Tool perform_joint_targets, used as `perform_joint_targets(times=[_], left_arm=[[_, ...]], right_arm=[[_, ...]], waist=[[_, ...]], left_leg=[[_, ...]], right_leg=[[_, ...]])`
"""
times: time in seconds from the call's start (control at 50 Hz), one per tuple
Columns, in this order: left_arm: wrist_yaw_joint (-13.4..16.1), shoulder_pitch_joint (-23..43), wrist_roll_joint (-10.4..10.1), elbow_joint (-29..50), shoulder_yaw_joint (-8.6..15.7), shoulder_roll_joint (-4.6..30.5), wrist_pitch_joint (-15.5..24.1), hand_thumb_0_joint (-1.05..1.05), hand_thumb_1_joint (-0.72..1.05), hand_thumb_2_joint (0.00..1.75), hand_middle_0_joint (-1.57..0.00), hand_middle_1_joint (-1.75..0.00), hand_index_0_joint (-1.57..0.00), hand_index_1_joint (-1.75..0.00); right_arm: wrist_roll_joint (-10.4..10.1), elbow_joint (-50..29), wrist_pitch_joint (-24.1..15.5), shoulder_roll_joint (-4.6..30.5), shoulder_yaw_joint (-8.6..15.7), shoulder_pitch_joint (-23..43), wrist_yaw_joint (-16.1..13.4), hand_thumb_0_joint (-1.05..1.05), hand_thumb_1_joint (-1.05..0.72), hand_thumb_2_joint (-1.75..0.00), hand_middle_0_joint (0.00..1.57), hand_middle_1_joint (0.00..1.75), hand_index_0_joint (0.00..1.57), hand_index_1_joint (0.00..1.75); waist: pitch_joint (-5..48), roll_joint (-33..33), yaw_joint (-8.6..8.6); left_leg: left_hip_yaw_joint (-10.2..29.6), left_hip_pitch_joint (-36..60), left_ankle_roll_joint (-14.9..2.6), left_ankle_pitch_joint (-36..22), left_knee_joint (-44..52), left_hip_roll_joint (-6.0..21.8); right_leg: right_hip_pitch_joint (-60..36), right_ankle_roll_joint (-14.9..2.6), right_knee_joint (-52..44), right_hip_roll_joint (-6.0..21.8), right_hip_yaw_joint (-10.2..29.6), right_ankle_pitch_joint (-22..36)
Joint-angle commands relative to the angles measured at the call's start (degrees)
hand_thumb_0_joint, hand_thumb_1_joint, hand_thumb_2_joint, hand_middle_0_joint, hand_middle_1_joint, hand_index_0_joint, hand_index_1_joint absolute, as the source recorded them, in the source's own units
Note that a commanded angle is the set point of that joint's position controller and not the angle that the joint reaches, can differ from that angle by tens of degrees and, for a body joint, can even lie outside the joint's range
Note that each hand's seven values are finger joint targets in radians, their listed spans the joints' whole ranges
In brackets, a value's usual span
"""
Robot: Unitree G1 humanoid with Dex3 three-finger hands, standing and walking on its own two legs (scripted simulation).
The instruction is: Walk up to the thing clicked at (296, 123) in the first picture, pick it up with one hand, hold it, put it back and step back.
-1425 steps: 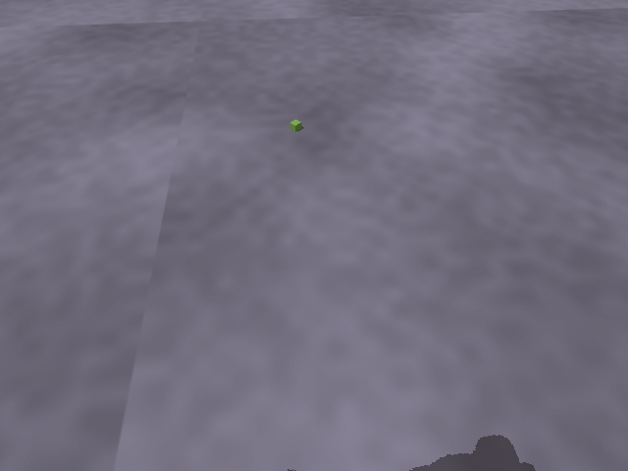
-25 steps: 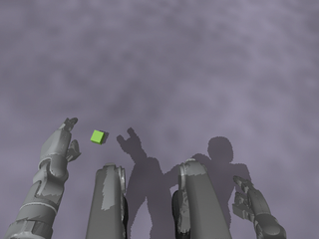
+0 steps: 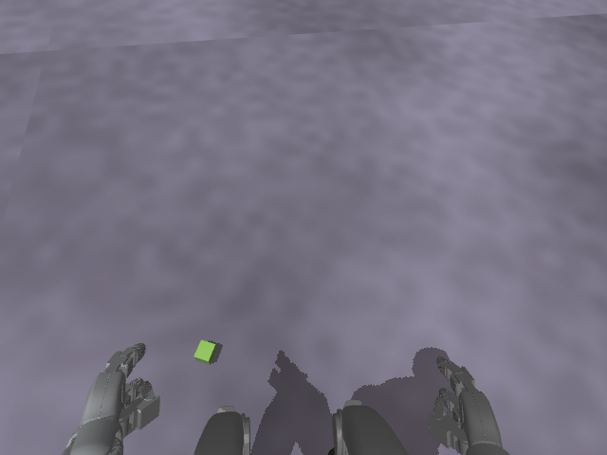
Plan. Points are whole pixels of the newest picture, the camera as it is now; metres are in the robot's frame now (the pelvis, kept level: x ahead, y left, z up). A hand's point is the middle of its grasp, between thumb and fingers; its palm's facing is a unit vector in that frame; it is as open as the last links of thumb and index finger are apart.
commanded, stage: home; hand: left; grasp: from above
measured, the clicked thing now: (205, 352) +0.44 +0.22 -0.65
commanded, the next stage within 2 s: none
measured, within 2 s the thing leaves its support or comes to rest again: neither
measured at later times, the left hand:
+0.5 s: hand (130, 430) +0.18 +0.18 +0.00, palm faces +0.08 -0.98 -0.19, open 7.4 cm
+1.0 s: hand (134, 430) +0.18 +0.18 +0.00, palm faces +0.07 -0.98 -0.20, open 7.4 cm
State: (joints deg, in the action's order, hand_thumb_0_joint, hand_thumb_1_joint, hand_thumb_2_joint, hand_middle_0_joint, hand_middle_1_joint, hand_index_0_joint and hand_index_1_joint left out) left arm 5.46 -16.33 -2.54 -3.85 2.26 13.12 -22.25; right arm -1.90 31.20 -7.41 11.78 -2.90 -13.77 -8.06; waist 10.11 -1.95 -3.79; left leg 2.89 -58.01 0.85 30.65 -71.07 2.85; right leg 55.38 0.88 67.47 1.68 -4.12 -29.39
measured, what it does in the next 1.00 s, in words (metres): stands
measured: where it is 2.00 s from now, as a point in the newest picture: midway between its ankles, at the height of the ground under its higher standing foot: outside the picture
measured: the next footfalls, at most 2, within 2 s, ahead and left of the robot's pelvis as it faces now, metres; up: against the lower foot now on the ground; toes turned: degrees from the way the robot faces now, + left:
none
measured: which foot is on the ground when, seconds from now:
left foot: down 0.00-1.00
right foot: down 0.00-1.00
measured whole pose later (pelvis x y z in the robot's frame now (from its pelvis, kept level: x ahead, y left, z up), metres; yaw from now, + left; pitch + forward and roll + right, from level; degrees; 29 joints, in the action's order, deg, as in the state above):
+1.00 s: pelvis +0.02 +0.00 +0.04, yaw +1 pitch +9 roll -2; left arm 1.1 -28.2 -3.6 6.6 1.9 12.7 -25.6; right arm -0.1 32.1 -14.5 12.9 -1.8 -17.2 -10.7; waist 8.4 -2.5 -2.0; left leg 2.3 -39.7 1.0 27.0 -57.6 2.7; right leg 37.2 0.9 54.2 1.6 -4.2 -25.9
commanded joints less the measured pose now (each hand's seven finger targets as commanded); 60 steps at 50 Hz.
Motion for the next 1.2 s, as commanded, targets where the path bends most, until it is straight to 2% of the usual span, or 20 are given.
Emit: perform_joint_targets(times=[0.0,0.02,0.04,0.14,0.3,0.42,0.5,0.54,0.62,0.64,0.7,0.76,0.86,0.9,0.92,0.98,1.02,1.04,1.14,1.18], left_arm=[[-0.1,-2.4,-1.4,16.3,3.3,5.1,0.8,0.0,0.9,0.9,-0.2,-0.3,-0.2,-0.3],[-0.2,-5.3,-1.7,16.7,4.2,5.4,0.3,0.0,0.9,0.9,-0.2,-0.3,-0.2,-0.3],[-0.4,-7.2,-1.5,18.0,3.7,5.1,0.0,0.0,0.9,0.9,-0.2,-0.3,-0.2,-0.3],[-1.8,-11.8,-1.2,19.9,2.8,4.3,-1.1,0.0,0.9,0.9,-0.2,-0.3,-0.2,-0.3],[-3.8,-10.2,-0.8,20.3,2.4,4.5,-1.3,0.0,0.9,0.9,-0.2,-0.3,-0.2,-0.3],[-4.1,-8.3,-0.3,22.5,3.7,6.2,-0.5,0.0,0.9,0.9,-0.2,-0.3,-0.2,-0.3],[-4.3,-11.2,-0.2,19.6,2.6,4.8,-0.8,0.0,0.9,0.9,-0.2,-0.3,-0.2,-0.3],[-4.0,-8.0,-0.3,23.6,4.0,6.8,-0.2,0.0,0.9,0.9,-0.2,-0.3,-0.2,-0.3],[-4.1,-10.6,-0.3,20.8,2.4,5.0,-0.6,0.0,0.9,0.9,-0.2,-0.3,-0.2,-0.3],[-4.0,-10.2,-0.5,21.7,2.9,5.3,-0.7,0.0,0.9,0.9,-0.2,-0.3,-0.2,-0.3],[-4.0,-10.1,-0.4,22.4,3.6,6.1,-0.5,0.0,0.9,0.9,-0.2,-0.3,-0.2,-0.3],[-3.9,-8.9,-0.3,22.7,3.3,6.1,-0.1,0.0,0.9,0.9,-0.2,-0.3,-0.2,-0.3],[-4.0,-11.6,-0.4,20.1,2.6,4.6,-0.6,0.0,0.9,0.9,-0.2,-0.3,-0.2,-0.3],[-3.9,-10.1,-0.4,22.3,4.1,6.4,-0.4,0.0,0.9,0.9,-0.2,-0.3,-0.2,-0.3],[-4.0,-10.9,-0.2,20.3,3.1,5.6,-0.6,0.0,0.9,0.9,-0.2,-0.3,-0.2,-0.3],[-4.0,-10.8,-0.4,22.3,3.3,5.8,-0.5,0.0,0.9,0.9,-0.2,-0.3,-0.2,-0.3],[-4.1,-11.3,-0.3,20.8,2.7,5.3,-0.8,0.0,0.9,0.9,-0.2,-0.3,-0.2,-0.3],[-4.0,-10.1,-0.4,23.2,3.7,6.4,-0.5,0.0,0.9,0.9,-0.2,-0.3,-0.2,-0.3],[-4.1,-10.7,-0.4,21.3,2.7,5.4,-0.7,0.0,0.9,0.9,-0.2,-0.3,-0.2,-0.3],[-4.0,-10.7,-0.3,22.1,3.4,5.9,-0.6,0.0,0.9,0.9,-0.2,-0.3,-0.2,-0.3]], right_arm=[[0.1,-9.1,-4.4,6.9,2.9,0.5,-2.5,0.0,-0.9,-0.9,0.2,0.3,0.2,0.3],[0.0,-9.5,-4.8,7.0,3.0,0.2,-2.8,0.0,-0.9,-0.9,0.2,0.3,0.2,0.3],[0.1,-9.5,-5.1,6.8,3.0,0.1,-3.0,0.0,-0.9,-0.9,0.2,0.3,0.2,0.3],[0.7,-9.7,-6.5,6.9,3.3,-0.7,-3.6,0.0,-0.9,-0.9,0.2,0.3,0.2,0.3],[1.3,-9.6,-8.8,7.8,3.9,0.3,-3.6,0.0,-0.9,-0.9,0.2,0.3,0.2,0.3],[1.5,-9.4,-10.0,8.0,4.2,0.9,-3.4,0.0,-0.9,-0.9,0.2,0.3,0.2,0.3],[1.6,-8.9,-10.1,7.8,3.9,1.0,-3.3,0.0,-0.9,-0.9,0.2,0.3,0.2,0.3],[1.6,-8.8,-10.1,8.0,4.1,1.1,-3.4,0.0,-0.9,-0.9,0.2,0.3,0.2,0.3],[1.7,-8.5,-10.2,7.7,3.8,1.2,-3.4,0.0,-0.9,-0.9,0.2,0.3,0.2,0.3],[1.7,-8.6,-10.2,7.9,4.0,1.0,-3.4,0.0,-0.9,-0.9,0.2,0.3,0.2,0.3],[1.7,-8.5,-10.2,8.0,4.0,1.3,-3.4,0.0,-0.9,-0.9,0.2,0.3,0.2,0.3],[1.7,-8.4,-10.4,8.0,4.1,1.5,-3.5,0.0,-0.9,-0.9,0.2,0.3,0.2,0.3],[1.6,-8.7,-10.5,7.7,3.9,1.3,-3.5,0.0,-0.9,-0.9,0.2,0.3,0.2,0.3],[1.6,-8.4,-10.5,7.9,4.2,1.3,-3.6,0.0,-0.9,-0.9,0.2,0.3,0.2,0.3],[1.6,-8.2,-10.5,7.9,4.1,1.3,-3.6,0.0,-0.9,-0.9,0.2,0.3,0.2,0.3],[1.6,-8.8,-10.8,8.1,4.3,1.3,-3.7,0.0,-0.9,-0.9,0.2,0.3,0.2,0.3],[1.6,-8.4,-10.8,8.0,4.2,0.8,-3.6,0.0,-0.9,-0.9,0.2,0.3,0.2,0.3],[1.6,-8.9,-10.9,8.2,4.4,1.3,-3.7,0.0,-0.9,-0.9,0.2,0.3,0.2,0.3],[1.6,-8.6,-10.9,8.4,4.5,1.4,-3.7,0.0,-0.9,-0.9,0.2,0.3,0.2,0.3],[1.6,-8.8,-10.9,8.1,4.5,1.4,-3.6,0.0,-0.9,-0.9,0.2,0.3,0.2,0.3]], waist=[[10.7,-2.6,0.07],[10.5,-1.8,0.8],[10.3,-2.2,1.09],[6.1,-0.7,0.74],[0.8,-0.1,0.44],[3.2,-1.4,0.94],[2.9,-1.7,1.19],[3.7,-1.3,1.46],[2.2,-0.2,1.34],[4.0,-0.7,1.08],[3.1,-1.1,1.87],[2.2,-0.5,1.72],[2.5,0.1,1.64],[3.2,-1.5,2.09],[2.1,0.2,1.63],[4.0,-0.5,1.75],[2.5,0.0,1.31],[3.3,-0.2,1.89],[1.7,0.0,1.36],[2.8,-0.5,1.93]], left_leg=[[0.0,17.8,-1.49,-11.8,17.2,-2.3],[0.0,18.9,-1.47,-12.5,18.1,-2.3],[-0.1,19.9,-1.45,-14.5,18.6,-2.4],[-0.5,22.5,-1.58,-16.1,21.5,-2.5],[-0.9,22.7,-1.73,-11.9,24.0,-2.7],[-0.6,24.2,-1.56,-12.4,24.1,-2.8],[-0.7,24.5,-1.43,-14.0,23.9,-2.7],[-0.7,24.6,-1.58,-14.2,23.7,-2.8],[-1.2,23.6,-1.75,-12.9,23.4,-3.0],[-1.1,24.6,-1.65,-13.7,23.3,-2.9],[-0.9,23.9,-1.49,-13.0,23.7,-2.8],[-0.9,23.5,-1.58,-10.9,24.1,-2.7],[-0.8,23.0,-1.57,-11.2,23.8,-2.7],[-0.9,23.1,-1.47,-9.9,24.0,-2.7],[-1.2,22.6,-1.63,-9.3,23.7,-2.8],[-1.0,23.4,-1.53,-11.9,23.5,-2.7],[-1.1,23.1,-1.6,-11.0,23.5,-2.7],[-1.3,23.0,-1.59,-11.6,23.1,-2.8],[-0.8,23.0,-1.48,-10.3,23.9,-2.4],[-0.9,22.8,-1.37,-10.8,23.6,-2.6]], right_leg=[[-15.7,-1.17,-16.7,-2.3,0.8,11.9],[-16.9,-1.16,-17.3,-2.4,0.6,12.3],[-18.1,-1.22,-18.2,-2.5,0.5,13.7],[-20.1,-1.12,-21.1,-2.8,-0.3,14.6],[-19.5,-0.77,-23.4,-2.7,-0.7,10.4],[-20.6,-0.81,-22.9,-2.6,-0.4,10.9],[-20.8,-0.98,-22.4,-2.7,-0.4,12.2],[-21.7,-0.78,-22.6,-2.6,-0.3,12.6],[-21.4,-0.65,-23.2,-2.4,-0.1,11.8],[-21.7,-0.74,-23.0,-2.4,0.0,12.5],[-21.4,-0.78,-22.7,-2.6,-0.3,11.4],[-20.5,-0.69,-23.0,-2.6,-0.3,9.7],[-20.6,-0.72,-22.9,-2.6,-0.2,10.0],[-20.6,-0.75,-23.0,-2.5,-0.1,8.8],[-20.3,-0.58,-23.6,-2.5,0.0,8.3],[-21.3,-0.73,-22.7,-2.5,0.0,10.7],[-20.1,-0.67,-22.8,-2.6,0.0,9.9],[-21.0,-0.6,-23.0,-2.4,0.1,10.5],[-20.0,-0.68,-22.5,-2.7,-0.2,9.2],[-20.4,-0.68,-22.5,-2.6,-0.1,9.5]])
